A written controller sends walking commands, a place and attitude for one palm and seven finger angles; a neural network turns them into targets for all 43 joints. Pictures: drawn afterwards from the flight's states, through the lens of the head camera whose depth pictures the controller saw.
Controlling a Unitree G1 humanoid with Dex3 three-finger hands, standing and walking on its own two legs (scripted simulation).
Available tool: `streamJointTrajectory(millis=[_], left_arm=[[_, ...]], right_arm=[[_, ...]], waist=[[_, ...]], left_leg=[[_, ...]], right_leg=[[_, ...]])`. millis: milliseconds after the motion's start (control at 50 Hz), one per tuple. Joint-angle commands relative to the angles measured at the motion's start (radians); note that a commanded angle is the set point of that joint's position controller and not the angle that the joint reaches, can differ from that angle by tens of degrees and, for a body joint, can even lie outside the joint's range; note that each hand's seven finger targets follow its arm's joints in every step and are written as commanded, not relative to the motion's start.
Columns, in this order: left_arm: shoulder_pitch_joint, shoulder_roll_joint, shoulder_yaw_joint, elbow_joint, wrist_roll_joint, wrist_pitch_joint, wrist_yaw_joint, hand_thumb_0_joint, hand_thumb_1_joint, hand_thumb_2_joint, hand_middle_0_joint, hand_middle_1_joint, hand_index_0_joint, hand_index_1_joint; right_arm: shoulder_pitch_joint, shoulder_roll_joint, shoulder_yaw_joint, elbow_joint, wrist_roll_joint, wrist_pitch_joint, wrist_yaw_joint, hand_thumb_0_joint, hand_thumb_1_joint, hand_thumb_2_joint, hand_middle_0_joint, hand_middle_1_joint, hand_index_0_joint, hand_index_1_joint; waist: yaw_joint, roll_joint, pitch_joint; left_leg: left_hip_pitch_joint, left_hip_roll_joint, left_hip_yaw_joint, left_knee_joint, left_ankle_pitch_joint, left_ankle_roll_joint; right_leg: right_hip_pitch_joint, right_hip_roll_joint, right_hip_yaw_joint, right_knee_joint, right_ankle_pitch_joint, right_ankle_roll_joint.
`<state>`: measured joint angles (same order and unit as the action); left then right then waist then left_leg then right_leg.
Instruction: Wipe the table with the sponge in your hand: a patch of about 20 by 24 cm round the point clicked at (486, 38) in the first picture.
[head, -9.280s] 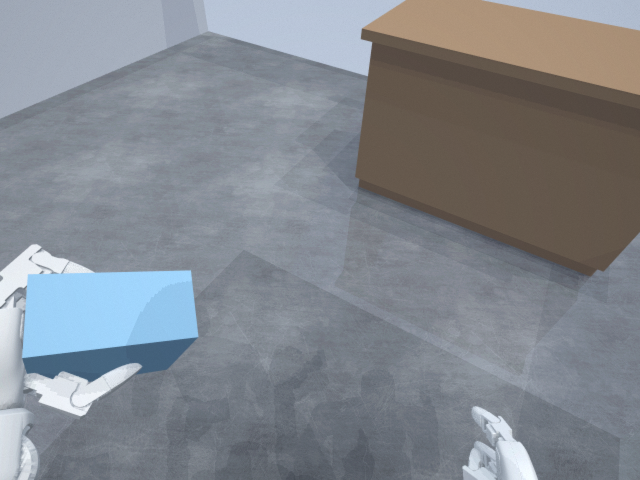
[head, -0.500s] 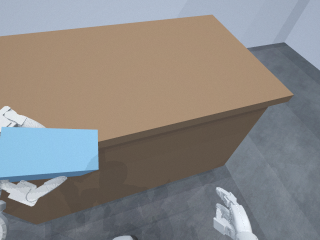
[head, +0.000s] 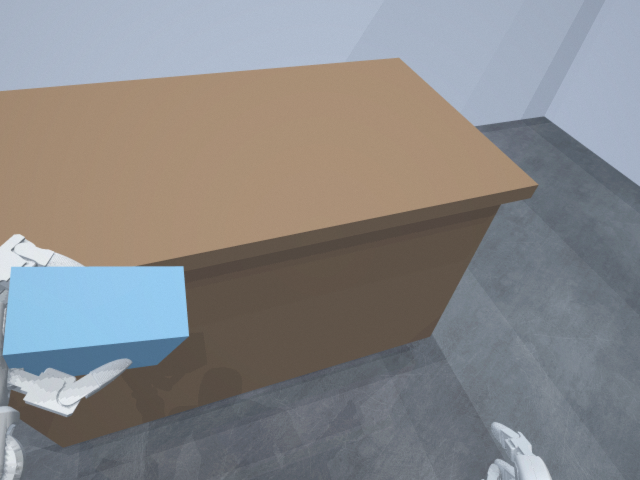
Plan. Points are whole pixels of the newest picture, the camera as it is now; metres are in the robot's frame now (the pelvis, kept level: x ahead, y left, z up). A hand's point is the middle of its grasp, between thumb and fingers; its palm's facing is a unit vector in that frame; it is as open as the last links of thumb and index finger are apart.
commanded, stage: come to a stop and stand still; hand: left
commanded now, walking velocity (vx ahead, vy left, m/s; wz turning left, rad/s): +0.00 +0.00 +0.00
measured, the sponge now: (123, 323) +0.22 +0.21 +0.14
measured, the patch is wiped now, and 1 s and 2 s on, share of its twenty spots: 0.00 0.00 0.00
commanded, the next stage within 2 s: look again from close up in 0.62 s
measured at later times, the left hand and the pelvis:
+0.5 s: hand (55, 372) +0.17 +0.24 +0.16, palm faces +0.40 -0.83 -0.39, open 10.8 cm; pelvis -0.04 +0.00 +0.00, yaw +0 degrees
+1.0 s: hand (64, 335) +0.19 +0.24 +0.17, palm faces +0.36 -0.88 -0.31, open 10.8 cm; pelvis -0.04 +0.02 +0.00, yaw -3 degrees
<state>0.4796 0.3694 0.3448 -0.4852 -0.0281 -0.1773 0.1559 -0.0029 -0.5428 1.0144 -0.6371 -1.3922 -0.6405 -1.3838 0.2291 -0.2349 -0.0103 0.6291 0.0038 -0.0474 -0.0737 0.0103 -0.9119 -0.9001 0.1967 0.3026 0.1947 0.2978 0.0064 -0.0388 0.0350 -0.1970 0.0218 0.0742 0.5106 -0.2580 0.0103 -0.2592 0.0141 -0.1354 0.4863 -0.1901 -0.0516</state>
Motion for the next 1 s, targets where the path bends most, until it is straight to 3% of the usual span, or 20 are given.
streamJointTrajectory(millis=[0,100,160,220,300,380,440,500,560,620,680,700,720,740,760,780,800,860,900,980], left_arm=[[-0.131,0.17,0.103,-0.281,0.007,-0.09,0.015,0.0,0.1,1.3,-1.2,-1.6,-1.2,-1.6],[-0.145,0.147,0.087,-0.196,0.015,-0.083,0.01,0.0,0.1,1.3,-1.2,-1.6,-1.2,-1.6],[-0.139,0.136,0.081,-0.143,0.015,-0.074,0.005,0.0,0.1,1.3,-1.2,-1.6,-1.2,-1.6],[-0.16,0.148,0.079,-0.15,0.006,-0.055,0.007,0.0,0.1,1.3,-1.2,-1.6,-1.2,-1.6],[-0.164,0.15,0.082,-0.185,0.004,-0.046,0.018,0.0,0.1,1.3,-1.2,-1.6,-1.2,-1.6],[-0.138,0.163,0.086,-0.23,0.007,-0.051,0.022,0.0,0.1,1.3,-1.2,-1.6,-1.2,-1.6],[-0.151,0.176,0.102,-0.262,0.013,-0.066,0.028,0.0,0.1,1.3,-1.2,-1.6,-1.2,-1.6],[-0.132,0.17,0.117,-0.24,0.015,-0.072,0.023,0.0,0.1,1.3,-1.2,-1.6,-1.2,-1.6],[-0.039,0.137,0.102,-0.16,0.011,-0.068,0.015,0.0,0.1,1.3,-1.2,-1.6,-1.2,-1.6],[-0.049,0.126,0.085,-0.139,0.018,-0.063,0.009,0.0,0.1,1.3,-1.2,-1.6,-1.2,-1.6],[-0.109,0.144,0.079,-0.155,0.02,-0.062,0.01,0.0,0.1,1.3,-1.2,-1.6,-1.2,-1.6],[-1.092,0.992,0.47,-0.465,0.01,-0.215,0.031,0.0,0.1,1.3,-1.2,-1.6,-1.2,-1.6],[-0.733,0.422,0.311,-0.016,0.024,-0.147,0.002,0.0,0.1,1.3,-1.2,-1.6,-1.2,-1.6],[-0.627,0.425,0.309,-0.003,0.009,-0.139,-0.001,0.0,0.1,1.3,-1.2,-1.6,-1.2,-1.6],[-0.553,0.366,0.243,0.089,-0.001,-0.134,-0.014,0.0,0.1,1.3,-1.2,-1.6,-1.2,-1.6],[-0.464,0.3,0.175,0.103,-0.008,-0.139,-0.032,0.0,0.1,1.3,-1.2,-1.6,-1.2,-1.6],[-0.341,0.181,0.088,0.144,-0.028,-0.127,-0.045,0.0,0.1,1.3,-1.2,-1.6,-1.2,-1.6],[-0.226,0.093,-0.009,-0.082,-0.016,-0.115,-0.05,0.0,0.1,1.3,-1.2,-1.6,-1.2,-1.6],[-0.197,0.098,0.004,-0.11,-0.011,-0.103,-0.041,0.0,0.1,1.3,-1.2,-1.6,-1.2,-1.6],[-0.215,0.188,0.143,-0.116,0.008,-0.094,-0.022,0.0,0.1,1.3,-1.2,-1.6,-1.2,-1.6]], right_arm=[[-0.122,-0.082,-0.005,-0.179,-0.013,-0.073,-0.006,0.0,-0.9,-0.9,0.2,0.3,0.2,0.3],[-0.1,-0.088,-0.013,-0.178,-0.005,-0.097,0.001,0.0,-0.9,-0.9,0.2,0.3,0.2,0.3],[-0.094,-0.079,-0.01,-0.172,-0.008,-0.091,0.006,0.0,-0.9,-0.9,0.2,0.3,0.2,0.3],[-0.089,-0.056,-0.004,-0.164,-0.01,-0.078,0.011,0.0,-0.9,-0.9,0.2,0.3,0.2,0.3],[-0.103,-0.05,0.009,-0.162,-0.014,-0.071,0.012,0.0,-0.9,-0.9,0.2,0.3,0.2,0.3],[-0.102,-0.062,0.006,-0.17,-0.015,-0.058,0.006,0.0,-0.9,-0.9,0.2,0.3,0.2,0.3],[-0.106,-0.072,0.005,-0.175,-0.017,-0.065,0.004,0.0,-0.9,-0.9,0.2,0.3,0.2,0.3],[-0.1,-0.074,-0.005,-0.181,-0.012,-0.072,0.004,0.0,-0.9,-0.9,0.2,0.3,0.2,0.3],[-0.09,-0.078,-0.011,-0.182,0.001,-0.078,0.008,0.0,-0.9,-0.9,0.2,0.3,0.2,0.3],[-0.094,-0.077,-0.006,-0.18,0.002,-0.08,0.01,0.0,-0.9,-0.9,0.2,0.3,0.2,0.3],[-0.087,-0.075,-0.01,-0.167,0.0,-0.077,0.009,0.0,-0.9,-0.9,0.2,0.3,0.2,0.3],[0.073,-0.114,0.127,-0.276,0.046,-0.091,-0.043,0.0,-0.9,-0.9,0.2,0.3,0.2,0.3],[-0.023,0.038,0.075,-0.199,0.049,-0.148,-0.003,0.0,-0.9,-0.9,0.2,0.3,0.2,0.3],[-0.024,-0.042,0.039,-0.154,0.003,-0.158,0.016,0.0,-0.9,-0.9,0.2,0.3,0.2,0.3],[0.007,-0.099,0.015,-0.16,-0.01,-0.154,0.019,0.0,-0.9,-0.9,0.2,0.3,0.2,0.3],[0.022,-0.098,0.009,-0.174,-0.007,-0.154,0.026,0.0,-0.9,-0.9,0.2,0.3,0.2,0.3],[0.001,-0.092,0.005,-0.176,-0.012,-0.154,0.042,0.0,-0.9,-0.9,0.2,0.3,0.2,0.3],[-0.026,-0.095,0.017,-0.201,-0.012,-0.161,0.068,0.0,-0.9,-0.9,0.2,0.3,0.2,0.3],[-0.053,-0.106,0.02,-0.207,-0.008,-0.165,0.07,0.0,-0.9,-0.9,0.2,0.3,0.2,0.3],[-0.088,-0.102,0.013,-0.217,-0.014,-0.151,0.046,0.0,-0.9,-0.9,0.2,0.3,0.2,0.3]], waist=[[0.013,0.288,-0.037],[0.007,0.163,-0.056],[0.006,0.057,-0.026],[-0.004,-0.096,-0.057],[-0.005,-0.021,-0.123],[0.001,0.054,-0.056],[0.004,0.159,-0.048],[0.008,0.189,-0.083],[0.007,0.149,-0.093],[0.003,0.082,-0.042],[-0.002,-0.018,-0.035],[-0.077,0.135,-0.044],[0.005,-0.005,-0.22],[0.006,-0.027,-0.172],[0.019,-0.041,-0.145],[0.026,-0.061,-0.142],[0.023,0.009,-0.14],[0.021,0.12,-0.057],[0.022,0.134,-0.03],[0.016,-0.019,-0.065]], left_leg=[[-0.251,0.222,-0.218,-0.276,-0.052,0.054],[-0.251,0.136,-0.126,-0.202,-0.203,0.026],[-0.237,0.077,-0.092,-0.131,-0.31,0.014],[-0.089,0.015,-0.056,0.065,-0.176,0.002],[-0.039,0.013,-0.071,0.011,-0.1,0.007],[-0.099,0.039,-0.107,-0.092,-0.23,0.024],[-0.193,0.1,-0.178,-0.224,-0.257,0.037],[-0.255,0.135,-0.187,-0.262,-0.261,0.037],[-0.244,0.127,-0.157,-0.216,-0.202,0.033],[-0.267,0.097,-0.132,-0.179,-0.262,0.022],[-0.176,0.045,-0.088,-0.043,-0.246,0.014],[-0.123,0.0,-0.1,-0.062,-0.1,0.015],[-0.108,0.097,-0.115,-0.041,-0.105,0.038],[-0.105,0.051,-0.085,-0.077,-0.141,0.019],[-0.087,0.013,-0.045,-0.001,-0.175,0.012],[-0.056,-0.019,-0.033,0.106,-0.187,0.01],[-0.02,-0.019,-0.029,0.137,-0.188,0.009],[-0.076,-0.019,-0.029,-0.024,-0.225,0.015],[-0.125,0.02,-0.081,-0.141,-0.249,0.018],[-0.156,0.053,-0.11,-0.167,-0.19,0.02]], right_leg=[[0.156,-0.069,0.122,0.04,-0.103,0.061],[0.18,-0.076,0.154,-0.05,-0.049,0.057],[0.075,-0.109,0.252,-0.175,-0.286,0.044],[-0.063,-0.219,0.384,-0.32,-0.439,-0.002],[-0.006,-0.211,0.303,-0.272,-0.329,-0.002],[-0.021,-0.162,0.276,-0.263,-0.422,0.019],[0.093,-0.087,0.205,-0.148,-0.265,0.04],[0.204,-0.059,0.155,-0.049,-0.134,0.054],[0.204,-0.066,0.169,-0.066,-0.086,0.052],[0.134,-0.09,0.214,-0.13,-0.209,0.047],[-0.008,-0.158,0.316,-0.249,-0.392,0.02],[-0.031,-0.09,0.173,-0.133,-0.223,0.069],[-0.024,-0.122,0.155,-0.061,-0.333,0.064],[0.014,-0.083,0.207,-0.132,-0.258,0.047],[-0.018,-0.125,0.289,-0.213,-0.279,0.035],[-0.094,-0.186,0.381,-0.275,-0.37,0.019],[-0.128,-0.213,0.386,-0.288,-0.422,-0.008],[-0.085,-0.137,0.309,-0.252,-0.405,0.016],[-0.015,-0.066,0.239,-0.191,-0.307,0.04],[0.065,-0.042,0.198,-0.159,-0.204,0.05]])
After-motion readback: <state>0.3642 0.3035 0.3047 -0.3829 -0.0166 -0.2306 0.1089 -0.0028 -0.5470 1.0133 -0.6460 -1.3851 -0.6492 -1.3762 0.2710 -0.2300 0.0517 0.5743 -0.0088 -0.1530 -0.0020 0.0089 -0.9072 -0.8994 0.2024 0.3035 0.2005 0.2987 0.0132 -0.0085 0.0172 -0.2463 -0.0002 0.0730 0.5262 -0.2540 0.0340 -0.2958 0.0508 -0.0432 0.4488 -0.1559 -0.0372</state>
